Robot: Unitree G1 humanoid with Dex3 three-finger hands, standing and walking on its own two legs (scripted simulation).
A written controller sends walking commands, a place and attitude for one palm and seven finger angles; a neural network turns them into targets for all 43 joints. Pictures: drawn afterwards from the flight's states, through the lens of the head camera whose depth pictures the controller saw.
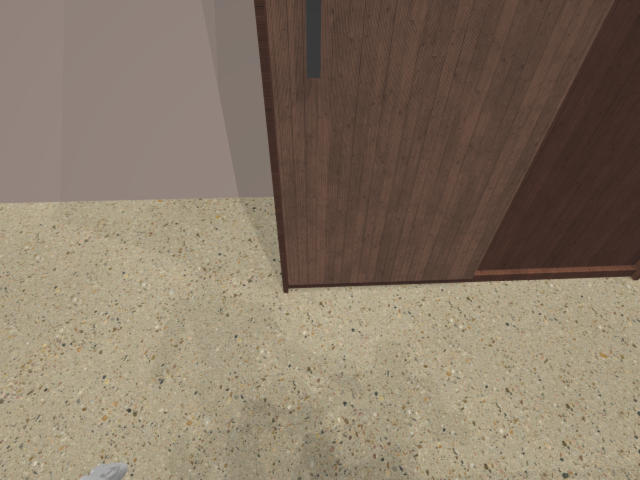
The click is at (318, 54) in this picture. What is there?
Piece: wardrobe's sliding door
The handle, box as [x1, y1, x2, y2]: [306, 0, 320, 77]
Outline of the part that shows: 306,0 307,77 319,77 320,0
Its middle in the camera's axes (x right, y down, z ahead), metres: -0.02 -0.43 +0.76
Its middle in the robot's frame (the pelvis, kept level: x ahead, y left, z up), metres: +0.87 +0.07 +0.20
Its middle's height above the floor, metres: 0.97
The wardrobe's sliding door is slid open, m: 0.00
